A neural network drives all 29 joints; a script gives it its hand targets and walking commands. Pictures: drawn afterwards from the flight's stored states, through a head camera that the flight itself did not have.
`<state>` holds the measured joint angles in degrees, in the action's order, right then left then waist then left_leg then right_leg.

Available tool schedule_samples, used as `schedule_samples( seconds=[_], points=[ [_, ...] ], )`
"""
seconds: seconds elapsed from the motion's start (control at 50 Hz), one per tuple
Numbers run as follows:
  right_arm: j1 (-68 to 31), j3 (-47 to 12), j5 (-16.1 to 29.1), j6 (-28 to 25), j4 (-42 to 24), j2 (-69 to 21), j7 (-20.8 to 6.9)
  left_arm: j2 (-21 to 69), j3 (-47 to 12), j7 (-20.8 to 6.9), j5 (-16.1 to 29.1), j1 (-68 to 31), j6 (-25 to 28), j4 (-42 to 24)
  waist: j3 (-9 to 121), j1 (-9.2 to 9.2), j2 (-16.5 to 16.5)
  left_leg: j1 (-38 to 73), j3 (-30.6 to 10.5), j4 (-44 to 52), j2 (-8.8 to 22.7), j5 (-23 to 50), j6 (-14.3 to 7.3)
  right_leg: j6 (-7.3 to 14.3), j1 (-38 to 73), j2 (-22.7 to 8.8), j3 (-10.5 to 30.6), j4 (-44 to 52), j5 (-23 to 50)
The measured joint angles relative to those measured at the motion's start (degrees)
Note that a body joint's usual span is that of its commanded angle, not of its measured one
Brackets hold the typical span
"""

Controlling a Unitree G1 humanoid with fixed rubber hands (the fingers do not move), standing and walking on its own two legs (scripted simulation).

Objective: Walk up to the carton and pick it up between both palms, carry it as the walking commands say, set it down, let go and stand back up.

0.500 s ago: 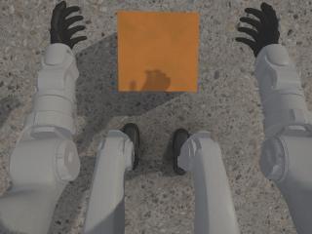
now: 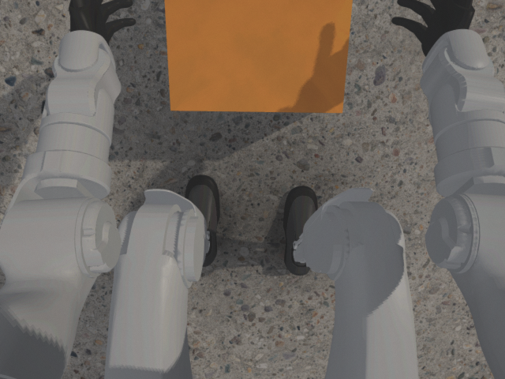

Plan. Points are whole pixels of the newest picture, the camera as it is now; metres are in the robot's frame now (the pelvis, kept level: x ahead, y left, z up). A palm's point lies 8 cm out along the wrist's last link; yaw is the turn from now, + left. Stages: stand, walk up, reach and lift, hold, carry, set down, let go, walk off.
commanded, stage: reach and lift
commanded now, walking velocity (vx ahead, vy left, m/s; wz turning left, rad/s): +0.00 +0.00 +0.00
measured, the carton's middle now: (256, 33) +0.54 +0.01 -0.35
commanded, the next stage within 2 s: none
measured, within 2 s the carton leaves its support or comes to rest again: neither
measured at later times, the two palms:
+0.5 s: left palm (110, 28) +0.52 +0.22 -0.27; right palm (412, 45) +0.52 -0.22 -0.27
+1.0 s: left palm (114, 32) +0.51 +0.21 -0.27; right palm (401, 39) +0.52 -0.20 -0.27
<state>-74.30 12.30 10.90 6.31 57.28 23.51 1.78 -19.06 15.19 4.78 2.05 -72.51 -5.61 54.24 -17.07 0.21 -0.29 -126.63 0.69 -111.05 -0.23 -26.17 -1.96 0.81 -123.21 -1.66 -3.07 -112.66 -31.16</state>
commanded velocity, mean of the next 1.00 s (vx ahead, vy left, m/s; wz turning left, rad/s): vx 0.00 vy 0.00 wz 0.00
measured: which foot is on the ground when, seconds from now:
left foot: down 0.00-1.00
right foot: down 0.00-1.00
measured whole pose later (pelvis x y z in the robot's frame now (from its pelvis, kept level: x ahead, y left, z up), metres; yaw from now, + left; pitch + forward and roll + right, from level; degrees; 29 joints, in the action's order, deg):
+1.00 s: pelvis -0.01 +0.00 -0.06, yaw +0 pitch +36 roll -2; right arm -84.5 5.1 13.5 3.5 65.4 24.7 1.8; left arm -26.2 4.7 3.3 11.8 -83.9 -1.6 69.4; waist -27.6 0.2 -2.0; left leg -131.4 0.9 -122.5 0.4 -26.8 -2.0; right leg 0.9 -128.2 -1.3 -3.0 -124.4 -32.0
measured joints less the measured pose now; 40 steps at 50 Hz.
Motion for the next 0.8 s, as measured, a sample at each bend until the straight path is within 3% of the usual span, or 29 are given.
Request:
schedule_samples(
  seconds=[0.16,0.3,0.44,0.8],
  points=[
    [-2.9,0.0,0.7,-1.1,1.9,0.3,1.0,-4.0,-3.7,0.7,3.6,-5.1,0.7,2.8,-5.6,-0.01,-0.2,-1.9,0.1,-5.3,0.0,-0.1,0.0,0.0,-1.7,-0.3,0.0,-5.5,-0.5],
    [-6.5,-0.2,0.7,-1.7,7.3,1.2,0.1,-4.5,-6.5,-0.3,4.7,-10.1,1.2,12.1,-8.0,0.0,-0.5,-4.5,0.2,-8.7,0.0,-0.1,0.0,0.0,-4.4,-0.4,0.0,-9.2,-0.7],
    [-8.7,-1.9,1.2,-2.9,7.5,2.6,0.1,-7.0,-6.9,-0.5,7.3,-11.0,3.4,12.6,-10.5,0.0,-2.2,-4.8,0.2,-10.4,0.5,-0.6,0.0,0.1,-4.8,0.0,0.0,-10.7,-0.9],
    [-8.7,-4.9,2.2,-2.9,7.9,2.4,0.2,-7.1,-8.9,-1.2,9.1,-11.3,3.7,14.6,-10.5,0.0,-1.8,-4.8,0.2,-11.4,0.6,-0.6,0.0,0.1,-5.0,0.2,0.0,-11.8,-0.9]
  ],
)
